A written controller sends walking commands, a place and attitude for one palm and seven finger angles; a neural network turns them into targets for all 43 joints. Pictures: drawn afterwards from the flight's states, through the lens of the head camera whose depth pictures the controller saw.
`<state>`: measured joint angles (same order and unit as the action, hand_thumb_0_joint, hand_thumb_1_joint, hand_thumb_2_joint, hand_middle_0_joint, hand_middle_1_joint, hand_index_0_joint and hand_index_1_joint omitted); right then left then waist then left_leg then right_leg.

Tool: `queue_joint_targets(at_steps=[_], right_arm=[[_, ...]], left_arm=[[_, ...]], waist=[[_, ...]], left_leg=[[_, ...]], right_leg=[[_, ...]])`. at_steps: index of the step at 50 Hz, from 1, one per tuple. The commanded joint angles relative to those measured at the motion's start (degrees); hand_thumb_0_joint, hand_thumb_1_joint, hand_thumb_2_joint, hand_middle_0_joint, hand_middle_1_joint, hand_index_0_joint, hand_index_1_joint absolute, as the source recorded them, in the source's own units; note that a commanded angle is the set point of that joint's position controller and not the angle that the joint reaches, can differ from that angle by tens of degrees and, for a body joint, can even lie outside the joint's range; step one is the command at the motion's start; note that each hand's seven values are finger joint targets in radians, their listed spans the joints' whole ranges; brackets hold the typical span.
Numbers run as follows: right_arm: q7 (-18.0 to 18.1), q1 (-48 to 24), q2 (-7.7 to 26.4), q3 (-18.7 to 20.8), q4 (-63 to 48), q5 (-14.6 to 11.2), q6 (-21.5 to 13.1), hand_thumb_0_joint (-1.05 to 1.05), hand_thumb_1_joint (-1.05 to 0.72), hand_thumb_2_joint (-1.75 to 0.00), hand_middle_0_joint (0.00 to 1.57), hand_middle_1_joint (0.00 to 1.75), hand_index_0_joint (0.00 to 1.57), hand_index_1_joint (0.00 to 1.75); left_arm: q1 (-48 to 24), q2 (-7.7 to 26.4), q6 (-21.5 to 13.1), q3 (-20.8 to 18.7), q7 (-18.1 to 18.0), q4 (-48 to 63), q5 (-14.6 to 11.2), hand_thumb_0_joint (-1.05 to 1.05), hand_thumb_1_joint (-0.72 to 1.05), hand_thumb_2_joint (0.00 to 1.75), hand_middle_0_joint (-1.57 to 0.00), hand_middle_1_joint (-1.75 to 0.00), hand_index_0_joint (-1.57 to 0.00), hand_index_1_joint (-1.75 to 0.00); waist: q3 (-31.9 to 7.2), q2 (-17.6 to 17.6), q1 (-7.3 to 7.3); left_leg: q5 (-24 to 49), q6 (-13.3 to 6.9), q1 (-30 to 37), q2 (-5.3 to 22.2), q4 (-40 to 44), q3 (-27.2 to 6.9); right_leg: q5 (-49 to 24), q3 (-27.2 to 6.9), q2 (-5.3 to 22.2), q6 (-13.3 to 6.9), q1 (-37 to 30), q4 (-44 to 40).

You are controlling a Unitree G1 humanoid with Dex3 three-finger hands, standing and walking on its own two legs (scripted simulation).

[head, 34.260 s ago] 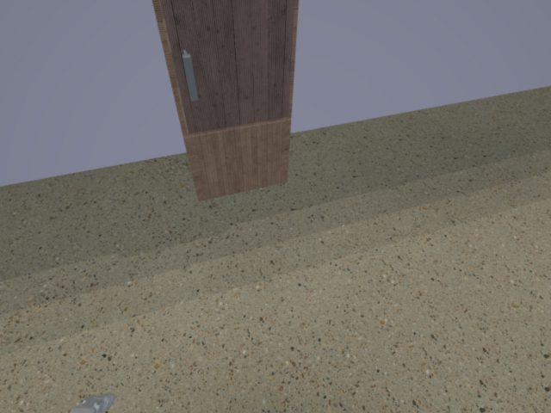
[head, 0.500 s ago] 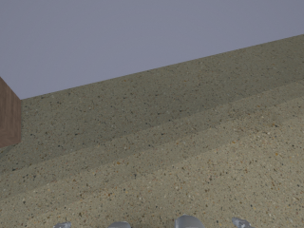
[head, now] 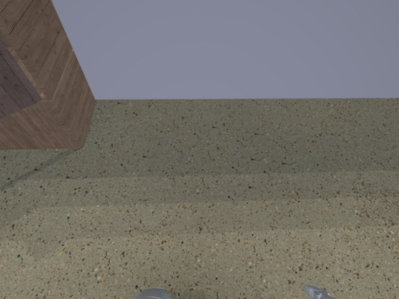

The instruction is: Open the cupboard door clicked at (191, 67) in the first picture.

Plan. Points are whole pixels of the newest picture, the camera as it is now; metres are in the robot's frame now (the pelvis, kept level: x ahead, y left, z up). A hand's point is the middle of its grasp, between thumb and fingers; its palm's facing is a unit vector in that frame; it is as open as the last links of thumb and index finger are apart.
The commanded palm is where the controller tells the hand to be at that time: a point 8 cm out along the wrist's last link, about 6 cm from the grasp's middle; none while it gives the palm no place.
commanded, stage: turn to face it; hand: left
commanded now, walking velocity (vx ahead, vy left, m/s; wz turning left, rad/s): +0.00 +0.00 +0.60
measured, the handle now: out of the picture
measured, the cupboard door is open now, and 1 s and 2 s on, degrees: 38 38 38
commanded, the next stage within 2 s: take the last steps up to it in 1.18 s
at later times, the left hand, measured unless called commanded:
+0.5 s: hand out of the picture +0.09 +0.19 -0.14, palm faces +0.26 -0.92 -0.30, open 7.3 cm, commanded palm none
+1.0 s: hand out of the picture -0.04 +0.19 -0.16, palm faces +0.56 -0.78 -0.26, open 7.3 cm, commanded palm none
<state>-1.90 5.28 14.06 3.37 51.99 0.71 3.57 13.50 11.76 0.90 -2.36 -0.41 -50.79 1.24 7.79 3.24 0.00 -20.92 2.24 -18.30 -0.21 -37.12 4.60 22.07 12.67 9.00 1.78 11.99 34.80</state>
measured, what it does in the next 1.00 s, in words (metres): steps on the spot, turning left: left foot, then right foot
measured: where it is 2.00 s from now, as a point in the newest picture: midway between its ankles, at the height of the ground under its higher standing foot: outside the picture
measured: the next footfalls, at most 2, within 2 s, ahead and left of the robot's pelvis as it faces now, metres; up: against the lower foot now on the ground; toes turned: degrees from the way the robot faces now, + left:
left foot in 0.02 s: +0.04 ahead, +0.11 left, +0.00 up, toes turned +4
right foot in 0.42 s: +0.09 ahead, -0.15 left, +0.00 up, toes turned +12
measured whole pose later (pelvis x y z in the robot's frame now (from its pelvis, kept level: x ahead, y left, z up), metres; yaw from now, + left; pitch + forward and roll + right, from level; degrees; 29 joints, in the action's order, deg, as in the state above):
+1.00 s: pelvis +0.02 -0.03 +0.01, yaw +33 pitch +0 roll +0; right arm 0.3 7.1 12.3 1.6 51.9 1.6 1.5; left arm 11.1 15.2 3.8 -4.0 -0.3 -53.1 0.9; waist 5.7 1.4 1.0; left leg -13.4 -1.8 -16.4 -0.9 -30.1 -0.2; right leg 25.6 1.6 4.8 3.9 25.8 58.3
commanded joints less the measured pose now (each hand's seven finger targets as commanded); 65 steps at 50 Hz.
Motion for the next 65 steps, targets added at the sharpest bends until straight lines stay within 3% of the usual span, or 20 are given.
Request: queue_joint_targets(at_steps=[1, 3, 5, 9, 18, 19, 21, 22, 26, 32, 36, 37, 38, 39, 42, 55, 56, 58, 62, 65], right_arm=[[1.23, 12.40, 16.01, 4.42, -2.41, 0.66, -2.45, 0.00, -0.90, -0.90, 0.20, 0.30, 0.20, 0.30], [2.19, 12.68, 14.63, 3.51, -1.66, 0.65, -2.19, 0.00, -0.90, -0.90, 0.20, 0.30, 0.20, 0.30], [3.13, 6.47, 11.94, 2.94, -3.31, 0.70, -2.39, 0.00, -0.90, -0.90, 0.20, 0.30, 0.20, 0.30], [3.14, 4.88, 11.05, 2.41, -3.86, 0.67, -2.88, 0.00, -0.90, -0.90, 0.20, 0.30, 0.20, 0.30], [2.60, 2.10, 11.15, 3.30, -4.19, 0.45, -1.88, 0.00, -0.90, -0.90, 0.20, 0.30, 0.20, 0.30], [2.45, 1.27, 9.64, 3.15, -4.72, -0.01, -1.87, 0.00, -0.90, -0.90, 0.20, 0.30, 0.20, 0.30], [2.01, 1.33, 5.93, 2.72, -6.48, -0.33, -1.95, 0.00, -0.90, -0.90, 0.20, 0.30, 0.20, 0.30], [1.75, 2.27, 7.18, 3.11, -6.16, 0.00, -1.54, 0.00, -0.90, -0.90, 0.20, 0.30, 0.20, 0.30], [0.67, 2.30, 5.10, 2.37, -3.49, 0.30, -0.18, 0.00, -0.90, -0.90, 0.20, 0.30, 0.20, 0.30], [0.00, -2.43, 2.33, 0.85, -4.61, -0.22, -1.08, 0.00, -0.90, -0.90, 0.20, 0.30, 0.20, 0.30], [0.41, 2.97, 4.35, 1.25, -3.36, 0.04, -1.72, 0.00, -0.90, -0.90, 0.20, 0.30, 0.20, 0.30], [0.45, 6.43, 7.23, 2.06, -2.61, 0.22, -2.13, 0.00, -0.90, -0.90, 0.20, 0.30, 0.20, 0.30], [0.96, 10.75, 13.99, 3.82, -2.31, 0.76, -2.56, 0.00, -0.90, -0.90, 0.20, 0.30, 0.20, 0.30], [1.74, 13.89, 16.17, 4.11, -1.04, 0.52, -1.99, 0.00, -0.90, -0.90, 0.20, 0.30, 0.20, 0.30], [2.87, 5.92, 11.63, 2.42, -3.08, 0.90, -2.44, 0.00, -0.90, -0.90, 0.20, 0.30, 0.20, 0.30], [2.66, 1.79, 8.98, 1.76, -2.67, 0.54, -1.91, 0.00, -0.90, -0.90, 0.20, 0.30, 0.20, 0.30], [2.51, 1.72, 7.29, 1.58, -2.75, 0.13, -1.97, 0.00, -0.90, -0.90, 0.20, 0.30, 0.20, 0.30], [2.06, 0.77, 3.69, 1.14, -4.59, -0.26, -1.68, 0.00, -0.90, -0.90, 0.20, 0.30, 0.20, 0.30], [1.58, 3.43, 3.98, 1.74, -0.44, 0.21, -0.47, 0.00, -0.90, -0.90, 0.20, 0.30, 0.20, 0.30], [1.42, 2.67, 1.58, 0.74, 0.36, 0.02, -1.01, 0.00, -0.90, -0.90, 0.20, 0.30, 0.20, 0.30]], left_arm=[[-3.35, 6.51, -0.58, -2.23, -0.26, 7.05, -1.01, 0.00, 0.90, 0.90, -0.20, -0.30, -0.20, -0.30], [-7.42, 8.16, 0.32, -2.29, -0.94, 8.14, -0.30, 0.00, 0.90, 0.90, -0.20, -0.30, -0.20, -0.30], [-7.08, 8.16, 0.76, -2.69, -0.80, 5.44, -0.35, 0.00, 0.90, 0.90, -0.20, -0.30, -0.20, -0.30], [-5.06, 7.50, 1.09, -2.56, -0.14, 4.23, -0.33, 0.00, 0.90, 0.90, -0.20, -0.30, -0.20, -0.30], [-2.00, 7.71, -0.07, -2.51, -0.40, 4.88, -0.86, 0.00, 0.90, 0.90, -0.20, -0.30, -0.20, -0.30], [1.01, 9.59, -0.68, -3.03, -0.71, 4.29, -0.71, 0.00, 0.90, 0.90, -0.20, -0.30, -0.20, -0.30], [2.50, 17.17, -1.22, -4.18, -1.47, 4.28, 0.43, 0.00, 0.90, 0.90, -0.20, -0.30, -0.20, -0.30], [0.69, 15.50, -1.10, -3.74, -1.76, 4.90, 0.15, 0.00, 0.90, 0.90, -0.20, -0.30, -0.20, -0.30], [-5.15, 9.62, -1.05, -2.18, -1.59, 5.97, -0.09, 0.00, 0.90, 0.90, -0.20, -0.30, -0.20, -0.30], [1.92, 12.84, -1.21, -3.52, -1.40, 3.08, 0.54, 0.00, 0.90, 0.90, -0.20, -0.30, -0.20, -0.30], [0.61, 13.44, -1.00, -3.91, -0.87, 2.66, -0.20, 0.00, 0.90, 0.90, -0.20, -0.30, -0.20, -0.30], [-0.18, 12.19, -0.86, -3.61, -0.61, 3.18, -0.55, 0.00, 0.90, 0.90, -0.20, -0.30, -0.20, -0.30], [-1.23, 7.73, -0.51, -2.71, -0.21, 5.41, -0.99, 0.00, 0.90, 0.90, -0.20, -0.30, -0.20, -0.30], [-5.72, 7.13, 0.26, -1.89, -0.69, 6.95, -0.60, 0.00, 0.90, 0.90, -0.20, -0.30, -0.20, -0.30], [-5.62, 7.96, 1.02, -2.44, -0.75, 4.48, -0.08, 0.00, 0.90, 0.90, -0.20, -0.30, -0.20, -0.30], [3.04, 5.77, 0.15, -1.95, -0.31, 0.28, -0.48, 0.00, 0.90, 0.90, -0.20, -0.30, -0.20, -0.30], [5.09, 7.25, -0.50, -2.34, -0.60, -0.29, -0.30, 0.00, 0.90, 0.90, -0.20, -0.30, -0.20, -0.30], [5.21, 14.75, -1.36, -3.46, -1.11, 0.49, 0.54, 0.00, 0.90, 0.90, -0.20, -0.30, -0.20, -0.30], [-1.60, 9.00, -1.45, -2.09, -1.40, 1.62, -0.06, 0.00, 0.90, 0.90, -0.20, -0.30, -0.20, -0.30], [1.62, 8.57, -2.16, -2.17, -1.36, 0.34, 0.30, 0.00, 0.90, 0.90, -0.20, -0.30, -0.20, -0.30]], waist=[[-16.46, -22.56, -6.71], [-14.16, -12.70, -5.55], [-11.22, -16.52, -3.20], [-11.27, -9.54, -0.97], [-11.70, -12.90, 1.34], [-12.23, -7.93, 3.18], [-12.20, 14.57, 3.88], [-10.94, 8.53, 2.63], [-6.67, 11.10, -0.67], [-9.67, 8.62, 2.97], [-11.50, 6.44, -0.65], [-14.02, -0.30, -2.74], [-15.97, -18.49, -5.34], [-15.80, -17.96, -6.38], [-10.40, -17.04, -2.81], [-9.86, -10.18, 1.79], [-10.59, -4.80, 2.77], [-8.63, 13.91, 3.37], [-5.85, 9.09, -0.34], [-7.99, 6.25, 1.03]], left_leg=[[47.70, -14.02, 24.23, 23.23, 14.47, -30.35], [44.38, -16.86, 19.11, 22.52, 13.29, -25.17], [38.17, -13.96, 13.06, 16.79, 14.45, -22.20], [32.40, -11.86, 11.09, 13.22, 15.56, -19.51], [27.40, -9.13, 1.10, 9.04, 10.00, -23.57], [19.66, -6.50, -4.38, 6.16, 6.02, -22.04], [-16.20, 0.27, -16.51, -4.14, -20.55, -7.69], [-14.63, -0.27, -14.80, -0.96, -28.58, -9.90], [-5.96, 1.51, -14.15, 1.60, -30.63, -5.51], [-6.23, 1.14, -7.29, 0.08, -7.82, 0.88], [5.61, -0.54, 5.39, -0.87, 7.68, 1.66], [15.32, -2.27, 14.87, 3.16, 12.30, -3.22], [35.89, -10.49, 23.61, 19.72, 14.43, -25.40], [46.90, -16.32, 21.00, 24.64, 14.66, -28.79], [25.17, -13.77, 9.92, 17.70, 17.16, -21.76], [15.00, -9.31, -0.99, 10.36, 13.17, -17.97], [12.02, -6.72, -3.87, 7.00, 8.48, -15.67], [-13.53, -1.14, -12.28, -2.65, -15.59, -6.24], [-5.11, -0.28, -12.50, 0.85, -29.95, -7.32], [-5.18, 0.57, -10.64, 0.58, -19.99, -4.25]], right_leg=[[15.58, -3.05, -2.25, 4.11, 21.62, 26.16], [13.70, -11.67, -1.29, 2.76, 22.77, 31.90], [7.40, -13.36, -1.82, 3.12, 21.66, 32.51], [2.16, -12.70, -3.87, 3.46, 18.60, 27.60], [-5.23, -10.43, -9.01, 2.44, -1.44, -2.76], [-10.65, -12.69, -6.14, 2.04, -9.38, -11.54], [-20.96, -35.99, 20.03, -9.41, -11.56, -19.78], [-22.57, -30.85, 19.97, -11.91, -6.53, -18.17], [-31.01, -14.04, 9.50, -8.50, -3.87, -15.05], [-41.69, -9.41, 10.94, -7.61, -11.45, -9.14], [-37.74, -5.45, 10.15, -3.72, -5.54, -0.99], [-29.97, -3.27, 8.37, -0.95, 1.73, 7.16], [5.97, -1.37, -0.37, 3.50, 18.39, 20.75], [17.37, -8.47, -1.96, 2.95, 21.28, 27.76], [8.14, -12.29, -1.31, 2.37, 20.10, 31.20], [-6.26, -8.47, -8.02, 1.46, -2.42, -3.20], [-9.60, -11.17, -5.42, 0.94, -7.40, -11.31], [-15.29, -34.64, 17.62, -10.15, -4.68, -21.43], [-24.31, -19.79, 9.24, -9.53, -1.12, -17.56], [-32.16, -15.60, 8.24, -9.04, -7.37, -15.53]])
